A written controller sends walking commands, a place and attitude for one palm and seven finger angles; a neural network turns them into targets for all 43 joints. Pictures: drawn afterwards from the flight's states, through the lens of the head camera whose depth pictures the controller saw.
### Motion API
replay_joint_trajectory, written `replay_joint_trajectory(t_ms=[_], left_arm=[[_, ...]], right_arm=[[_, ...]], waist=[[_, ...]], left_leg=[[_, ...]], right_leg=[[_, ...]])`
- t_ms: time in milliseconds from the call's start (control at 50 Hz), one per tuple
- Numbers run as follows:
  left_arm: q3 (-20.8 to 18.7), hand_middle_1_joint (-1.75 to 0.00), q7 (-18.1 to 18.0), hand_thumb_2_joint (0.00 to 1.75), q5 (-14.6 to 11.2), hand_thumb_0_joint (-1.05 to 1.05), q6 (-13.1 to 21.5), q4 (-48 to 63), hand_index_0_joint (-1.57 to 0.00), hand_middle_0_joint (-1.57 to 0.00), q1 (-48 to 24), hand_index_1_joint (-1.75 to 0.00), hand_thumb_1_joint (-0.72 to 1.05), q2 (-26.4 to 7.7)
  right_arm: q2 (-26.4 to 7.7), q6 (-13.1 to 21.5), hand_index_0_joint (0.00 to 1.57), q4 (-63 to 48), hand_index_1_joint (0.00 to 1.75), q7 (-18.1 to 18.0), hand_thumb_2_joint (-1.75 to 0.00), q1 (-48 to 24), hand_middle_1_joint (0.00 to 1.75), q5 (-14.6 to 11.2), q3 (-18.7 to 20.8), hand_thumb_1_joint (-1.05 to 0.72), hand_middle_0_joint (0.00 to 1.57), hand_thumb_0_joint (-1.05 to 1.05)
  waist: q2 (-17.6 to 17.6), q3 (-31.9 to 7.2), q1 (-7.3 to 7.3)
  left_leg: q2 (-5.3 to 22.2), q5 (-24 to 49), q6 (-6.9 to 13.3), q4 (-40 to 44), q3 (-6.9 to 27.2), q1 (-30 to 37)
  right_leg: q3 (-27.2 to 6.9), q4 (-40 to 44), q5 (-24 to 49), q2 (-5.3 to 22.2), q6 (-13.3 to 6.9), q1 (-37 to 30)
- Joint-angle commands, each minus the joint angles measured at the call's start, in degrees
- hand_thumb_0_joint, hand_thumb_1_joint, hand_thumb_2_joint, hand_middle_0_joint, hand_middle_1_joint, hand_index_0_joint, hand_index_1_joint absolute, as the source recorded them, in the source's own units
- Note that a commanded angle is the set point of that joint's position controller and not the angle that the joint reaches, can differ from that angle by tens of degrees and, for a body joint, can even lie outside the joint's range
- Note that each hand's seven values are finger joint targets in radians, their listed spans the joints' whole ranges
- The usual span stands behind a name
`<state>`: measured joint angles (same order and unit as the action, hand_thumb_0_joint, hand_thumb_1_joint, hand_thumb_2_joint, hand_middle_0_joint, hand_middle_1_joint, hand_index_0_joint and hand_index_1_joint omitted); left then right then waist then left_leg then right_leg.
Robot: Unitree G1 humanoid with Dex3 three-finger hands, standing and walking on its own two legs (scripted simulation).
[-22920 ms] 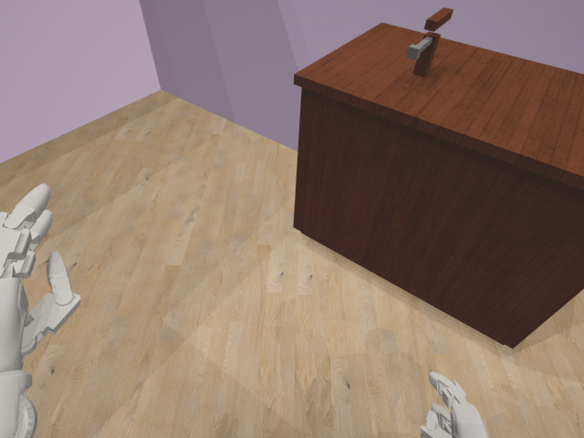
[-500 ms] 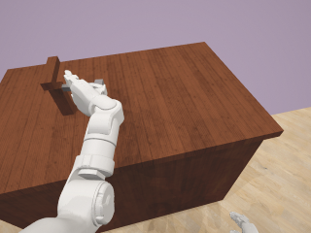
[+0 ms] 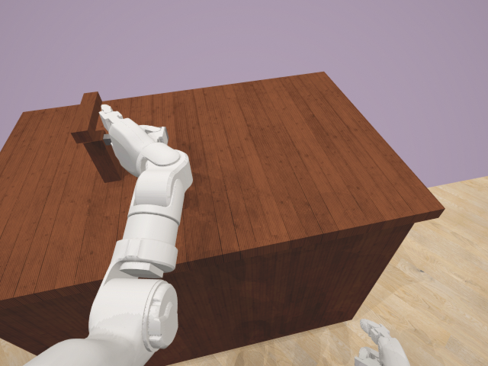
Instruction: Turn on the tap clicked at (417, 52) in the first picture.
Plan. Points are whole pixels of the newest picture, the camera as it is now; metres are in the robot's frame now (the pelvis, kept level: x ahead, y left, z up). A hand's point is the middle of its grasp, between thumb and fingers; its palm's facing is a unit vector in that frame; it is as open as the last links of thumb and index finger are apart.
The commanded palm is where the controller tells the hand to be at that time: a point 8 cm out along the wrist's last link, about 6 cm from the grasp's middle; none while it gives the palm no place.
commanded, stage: lift the hand up off the lever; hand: left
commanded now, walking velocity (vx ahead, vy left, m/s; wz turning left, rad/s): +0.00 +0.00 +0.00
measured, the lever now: (160, 136) +0.51 +0.21 +0.12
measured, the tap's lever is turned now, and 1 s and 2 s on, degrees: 80 80 80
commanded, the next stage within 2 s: draw the hand back beside the body in 0.40 s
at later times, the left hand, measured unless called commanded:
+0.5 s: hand (160, 131) +0.43 +0.17 +0.19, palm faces +0.73 -0.68 -0.08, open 7.8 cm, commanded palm +0.36 +0.19 +0.19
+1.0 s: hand (110, 189) +0.30 +0.21 +0.19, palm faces +0.27 -0.94 -0.22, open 7.7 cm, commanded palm +0.27 +0.24 +0.18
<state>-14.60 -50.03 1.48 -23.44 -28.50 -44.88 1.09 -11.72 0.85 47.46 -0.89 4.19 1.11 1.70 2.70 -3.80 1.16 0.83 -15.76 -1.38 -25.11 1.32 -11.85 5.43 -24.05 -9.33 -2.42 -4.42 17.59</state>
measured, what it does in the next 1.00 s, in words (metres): stands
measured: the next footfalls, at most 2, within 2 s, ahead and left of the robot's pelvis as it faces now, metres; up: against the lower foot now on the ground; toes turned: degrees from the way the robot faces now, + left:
none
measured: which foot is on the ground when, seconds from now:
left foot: down 0.00-1.00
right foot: down 0.00-1.00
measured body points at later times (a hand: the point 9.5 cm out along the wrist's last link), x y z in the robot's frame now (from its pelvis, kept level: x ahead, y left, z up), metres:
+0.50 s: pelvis +0.01 +0.01 +0.00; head +0.00 -0.01 +0.45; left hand +0.38 +0.20 +0.20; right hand +0.19 -0.21 -0.11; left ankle -0.03 +0.14 -0.74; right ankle +0.04 -0.07 -0.74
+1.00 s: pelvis -0.01 +0.02 +0.01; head -0.02 +0.00 +0.45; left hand +0.28 +0.25 +0.20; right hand +0.18 -0.21 -0.09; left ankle -0.03 +0.14 -0.74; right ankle +0.04 -0.07 -0.74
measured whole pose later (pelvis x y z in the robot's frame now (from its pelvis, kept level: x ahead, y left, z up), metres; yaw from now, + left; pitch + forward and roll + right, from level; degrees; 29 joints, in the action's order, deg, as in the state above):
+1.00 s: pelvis -0.01 +0.02 +0.01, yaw -1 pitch -6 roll +0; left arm -4.7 -8.5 -4.5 0.4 3.7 -6.8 -16.9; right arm -14.2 0.9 38.9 -2.5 8.2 -1.8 -0.4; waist 3.7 4.1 3.5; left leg 0.0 -14.0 0.4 -20.5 0.3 -0.4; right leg 4.3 -18.7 -6.9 -1.8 -3.0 5.9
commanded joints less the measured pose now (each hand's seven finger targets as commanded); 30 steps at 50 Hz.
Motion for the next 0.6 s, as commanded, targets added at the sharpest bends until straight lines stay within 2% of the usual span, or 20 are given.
replay_joint_trajectory(t_ms=[0,40,60,80,140,160,180,220,260,280,300,360,380,440,460,480,500,520,560,580], left_arm=[[1.92,-0.15,-0.23,0.90,2.22,0.00,2.87,11.34,-0.15,-0.15,-26.40,-0.15,0.90,-8.63],[2.55,-0.15,-0.02,0.90,2.12,0.00,2.48,12.77,-0.15,-0.15,-26.69,-0.15,0.90,-7.98],[1.10,-0.15,0.23,0.90,1.69,0.00,2.63,14.30,-0.15,-0.15,-24.82,-0.15,0.90,-9.39],[2.76,-0.15,0.48,0.90,1.46,0.00,2.42,14.96,-0.15,-0.15,-23.99,-0.15,0.90,-7.42],[2.84,-0.15,1.02,0.90,0.92,0.00,1.32,18.68,-0.15,-0.15,-21.78,-0.15,0.90,-7.47],[1.92,-0.15,1.31,0.90,0.87,0.00,1.12,19.18,-0.15,-0.15,-21.59,-0.15,0.90,-8.68],[4.33,-0.15,1.42,0.90,0.78,0.00,0.91,20.41,-0.15,-0.15,-22.11,-0.15,0.90,-6.08],[5.62,-0.15,1.46,0.90,0.79,0.00,0.27,20.57,-0.15,-0.15,-23.12,-0.15,0.90,-4.88],[3.42,-0.15,1.41,0.90,0.59,0.00,0.46,22.01,-0.15,-0.15,-23.74,-0.15,0.90,-7.73],[5.62,-0.15,1.37,0.90,0.73,0.00,0.39,21.73,-0.15,-0.15,-24.37,-0.15,0.90,-5.20],[6.05,-0.15,1.18,0.90,0.98,0.00,0.22,20.36,-0.15,-0.15,-24.89,-0.15,0.90,-4.53],[5.86,-0.15,0.77,0.90,1.48,0.00,0.42,20.64,-0.15,-0.15,-27.66,-0.15,0.90,-5.33],[6.73,-0.15,0.67,0.90,1.45,0.00,0.29,18.76,-0.15,-0.15,-26.79,-0.15,0.90,-3.87],[5.55,-0.15,0.16,0.90,1.39,0.00,0.24,16.42,-0.15,-0.15,-27.92,-0.15,0.90,-4.78],[3.83,-0.15,0.17,0.90,1.40,0.00,0.35,16.32,-0.15,-0.15,-28.11,-0.15,0.90,-6.92],[4.62,-0.15,0.10,0.90,1.45,0.00,0.15,13.87,-0.15,-0.15,-27.49,-0.15,0.90,-5.43],[14.58,-0.15,10.34,0.90,3.51,0.00,1.28,20.21,-0.15,-0.15,-21.03,-0.15,0.90,-4.50],[9.64,-0.16,14.69,0.90,2.50,0.00,1.83,21.89,-0.15,-0.15,-18.24,-0.16,0.90,-9.58],[7.82,-0.16,22.76,0.90,0.28,0.00,3.04,27.69,-0.15,-0.15,-10.24,-0.16,0.90,-13.38],[8.22,-0.16,26.97,0.90,-1.60,0.00,3.75,28.90,-0.16,-0.16,-5.23,-0.16,0.90,-13.49]], right_arm=[[-5.60,1.87,0.20,-7.99,0.30,-0.39,-0.90,-7.30,0.30,-0.19,1.27,-0.90,0.20,0.00],[-5.80,1.81,0.20,-8.34,0.30,-0.23,-0.90,-6.76,0.30,-0.13,1.37,-0.90,0.20,0.00],[-5.99,1.61,0.20,-8.75,0.30,-0.34,-0.90,-7.19,0.30,-0.25,1.62,-0.90,0.20,0.00],[-5.83,1.58,0.20,-9.05,0.30,-0.18,-0.90,-6.76,0.30,-0.18,1.41,-0.90,0.20,0.00],[-5.90,1.15,0.20,-9.61,0.30,0.09,-0.90,-6.88,0.30,-0.32,1.58,-0.90,0.20,0.00],[-6.10,0.90,0.20,-9.36,0.30,-0.02,-0.90,-7.38,0.30,-0.43,1.69,-0.90,0.20,0.00],[-5.82,1.08,0.20,-9.61,0.30,0.15,-0.90,-7.68,0.30,-0.45,1.49,-0.90,0.20,0.00],[-5.76,1.41,0.20,-9.02,0.30,0.36,-0.90,-7.84,0.30,-0.42,1.42,-0.90,0.20,0.00],[-5.94,1.45,0.20,-8.82,0.30,0.09,-0.90,-8.50,0.30,-0.47,1.69,-0.90,0.20,0.00],[-5.52,1.60,0.20,-8.73,0.30,0.27,-0.90,-8.77,0.30,-0.47,1.38,-0.90,0.20,0.00],[-5.44,1.67,0.20,-8.24,0.30,0.42,-0.90,-8.62,0.30,-0.38,1.31,-0.90,0.20,0.00],[-5.53,1.93,0.20,-7.84,0.30,0.51,-0.90,-9.08,0.30,-0.28,1.48,-0.90,0.20,0.00],[-5.35,1.96,0.20,-7.68,0.30,0.61,-0.90,-8.90,0.30,-0.31,1.44,-0.90,0.20,0.00],[-5.38,1.73,0.20,-7.58,0.30,0.57,-0.90,-8.67,0.30,-0.18,1.20,-0.90,0.20,0.00],[-5.50,1.44,0.20,-7.56,0.30,0.38,-0.90,-9.00,0.30,-0.27,1.28,-0.90,0.20,0.00],[-5.29,1.19,0.20,-7.39,0.30,0.40,-0.90,-8.67,0.30,-0.34,1.08,-0.90,0.20,0.00],[-7.47,-1.05,0.20,-8.54,0.30,-0.37,-0.90,-4.63,0.30,-0.27,0.99,-0.90,0.20,0.00],[-7.21,-1.67,0.20,-10.36,0.30,-1.38,-0.90,-3.86,0.30,-1.12,1.39,-0.90,0.20,0.00],[-6.40,-3.51,0.20,-12.89,0.30,-3.12,-0.90,-4.14,0.30,-2.19,0.61,-0.90,0.20,0.00],[-6.02,-4.09,0.20,-14.18,0.30,-3.65,-0.90,-4.01,0.30,-2.81,-0.10,-0.90,0.20,0.00]], waist=[[-6.86,-16.86,0.26],[-6.63,-17.83,0.25],[-5.69,-18.76,0.92],[-6.42,-18.96,0.65],[-6.21,-19.75,0.94],[-6.51,-19.46,1.22],[-6.05,-18.93,0.94],[-5.77,-17.69,0.56],[-6.33,-18.87,1.11],[-4.93,-18.07,0.87],[-5.77,-17.04,0.68],[-4.63,-17.54,0.82],[-4.96,-17.61,0.60],[-6.19,-17.34,0.58],[-5.53,-17.52,0.98],[-6.06,-16.37,0.66],[-8.29,-16.28,-2.45],[-8.23,-18.65,-1.29],[-5.75,-19.04,0.28],[-7.67,-16.71,0.59]], left_leg=[[-0.78,10.02,1.18,2.62,-2.89,-2.83],[-0.69,12.77,0.97,2.63,-2.91,-1.89],[-0.63,14.45,0.87,2.82,-2.65,-1.20],[-0.67,16.88,0.74,2.66,-2.93,-0.64],[-0.62,20.15,0.43,2.16,-3.18,0.18],[-0.49,20.15,0.15,2.63,-2.73,0.35],[-0.47,20.62,0.06,2.57,-2.84,0.89],[-0.49,20.22,-0.08,2.23,-2.91,1.40],[-0.50,19.74,-0.30,2.36,-2.44,1.45],[-0.56,19.66,-0.45,2.16,-2.63,1.42],[-0.54,18.81,-0.66,2.13,-2.38,1.19],[-0.54,18.20,-1.23,2.24,-1.89,1.27],[-0.59,17.38,-1.04,2.08,-2.24,1.31],[-0.83,15.28,-0.58,2.17,-2.54,0.06],[-0.81,15.17,-0.99,2.72,-1.93,-0.39],[-0.75,14.93,-0.93,2.73,-2.26,-0.55],[-0.70,16.82,1.14,3.04,-2.35,3.06],[-1.00,19.09,2.12,3.20,-2.85,3.99],[-0.82,21.12,2.44,4.44,-2.51,5.38],[-0.55,20.71,2.82,5.19,-2.53,5.02]], right_leg=[[-4.77,4.13,2.84,4.62,3.78,-15.25],[-4.35,3.39,6.11,4.45,3.46,-16.04],[-4.04,2.91,7.77,4.20,3.20,-16.82],[-3.74,2.09,11.31,4.19,3.20,-17.58],[-3.64,1.38,16.96,4.45,3.33,-19.20],[-3.15,1.49,15.34,4.11,3.03,-19.13],[-3.11,1.39,15.20,4.10,2.88,-18.51],[-2.91,1.76,13.84,4.03,2.85,-16.84],[-2.83,1.92,12.11,3.77,2.79,-17.28],[-3.00,1.74,11.96,3.91,2.71,-16.58],[-2.58,1.94,10.20,3.80,2.67,-15.43],[-2.40,1.94,8.22,3.50,2.39,-14.58],[-2.67,1.91,7.44,3.56,2.56,-14.26],[-3.10,2.53,6.00,3.75,2.87,-14.32],[-2.79,2.52,5.50,3.54,2.68,-14.58],[-2.92,2.53,5.26,3.60,2.66,-14.33],[-3.98,0.13,12.27,3.46,2.53,-16.51],[-4.35,0.23,16.99,3.35,2.50,-19.38],[-4.98,0.64,21.32,3.40,2.52,-23.45],[-5.31,1.24,22.09,3.36,2.78,-24.13]])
